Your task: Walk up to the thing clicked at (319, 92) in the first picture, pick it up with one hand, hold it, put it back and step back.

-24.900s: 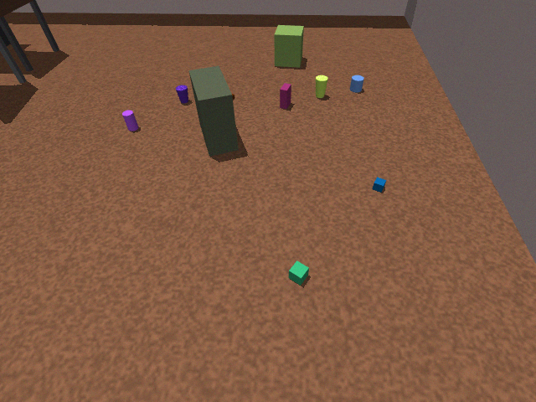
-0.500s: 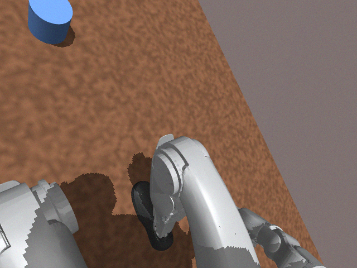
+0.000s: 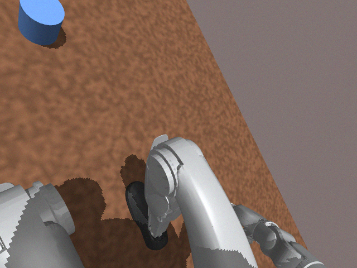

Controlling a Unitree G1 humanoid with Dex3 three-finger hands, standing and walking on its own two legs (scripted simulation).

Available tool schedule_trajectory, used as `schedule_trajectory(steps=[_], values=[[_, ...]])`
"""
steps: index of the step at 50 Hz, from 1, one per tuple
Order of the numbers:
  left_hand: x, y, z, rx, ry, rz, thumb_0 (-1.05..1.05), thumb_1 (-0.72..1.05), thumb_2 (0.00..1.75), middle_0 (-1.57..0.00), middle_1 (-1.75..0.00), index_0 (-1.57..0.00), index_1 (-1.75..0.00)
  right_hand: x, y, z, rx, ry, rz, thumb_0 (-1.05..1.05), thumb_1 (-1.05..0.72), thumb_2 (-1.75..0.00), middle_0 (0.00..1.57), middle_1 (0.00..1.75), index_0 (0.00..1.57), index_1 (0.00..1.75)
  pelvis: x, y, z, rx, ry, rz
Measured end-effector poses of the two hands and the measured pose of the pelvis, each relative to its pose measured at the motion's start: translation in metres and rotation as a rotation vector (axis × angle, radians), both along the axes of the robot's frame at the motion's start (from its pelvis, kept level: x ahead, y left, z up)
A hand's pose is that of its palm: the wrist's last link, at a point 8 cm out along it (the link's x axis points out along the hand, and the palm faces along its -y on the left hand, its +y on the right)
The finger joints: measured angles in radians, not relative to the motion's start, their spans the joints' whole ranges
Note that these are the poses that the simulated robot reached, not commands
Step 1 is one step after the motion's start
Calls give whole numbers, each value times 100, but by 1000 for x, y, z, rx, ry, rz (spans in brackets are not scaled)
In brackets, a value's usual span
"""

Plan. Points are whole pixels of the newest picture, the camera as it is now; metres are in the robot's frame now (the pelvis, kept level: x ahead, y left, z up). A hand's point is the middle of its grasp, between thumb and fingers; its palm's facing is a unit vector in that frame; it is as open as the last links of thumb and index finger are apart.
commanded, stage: open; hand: left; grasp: from the side
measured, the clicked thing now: out of the picture +0.49 +0.30 -0.24
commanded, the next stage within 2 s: withdraw in 0.08 s
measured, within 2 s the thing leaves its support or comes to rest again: rests again in 0.42 s
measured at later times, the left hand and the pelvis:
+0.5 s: hand out of the picture +0.50 +0.35 -0.14, palm faces +0.47 -0.88 -0.01, open 17.2 cm; pelvis +0.00 +0.00 +0.00, yaw +0 degrees
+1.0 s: hand out of the picture +0.46 +0.44 -0.08, palm faces +0.49 -0.82 -0.29, open 17.0 cm; pelvis +0.00 +0.00 +0.02, yaw +4 degrees
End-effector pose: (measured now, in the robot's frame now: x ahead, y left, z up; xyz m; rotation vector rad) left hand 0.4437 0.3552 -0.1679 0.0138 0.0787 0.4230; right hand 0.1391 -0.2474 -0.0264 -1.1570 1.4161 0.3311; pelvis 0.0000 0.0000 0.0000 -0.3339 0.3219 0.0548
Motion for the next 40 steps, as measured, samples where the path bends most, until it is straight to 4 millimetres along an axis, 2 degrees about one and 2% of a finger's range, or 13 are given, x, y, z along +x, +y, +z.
schedule_trajectory(steps=[11,20,27,34,36,40], values=[[4,0,5,3,4,9,-1,-39,23,-41,-33,-43,-33,-1,-2,2,0,-5,-7,-1,-92,-90,21,30,21,30,0,-1,2,2,5,-2],[3,9,10,0,-27,32,-1,-49,10,-16,-11,-16,-11,-3,-1,0,4,-12,-16,-1,-91,-90,21,30,21,30,-1,-2,1,8,3,-4],[11,39,37,32,-90,68,-1,-52,5,-9,-5,-8,-4,-8,-2,-1,0,-26,-69,-1,-91,-90,21,30,21,30,-1,-1,2,18,18,-3],[13,71,65,56,-47,51,-1,-56,2,-6,-4,-7,-3,-17,-3,-3,20,-38,-139,-1,-90,-90,21,30,21,30,0,1,5,23,46,2],[12,75,66,59,-6,40,-1,-57,2,-6,-4,-6,-2,-19,-2,-4,31,-43,-164,-1,-89,-90,21,30,21,30,0,1,6,26,53,3],[4,78,56,51,175,33,-1,-55,4,-6,-4,-5,-4,-25,-3,-4,45,-52,-242,-1,-89,-90,21,30,21,30,-1,1,10,38,76,6]])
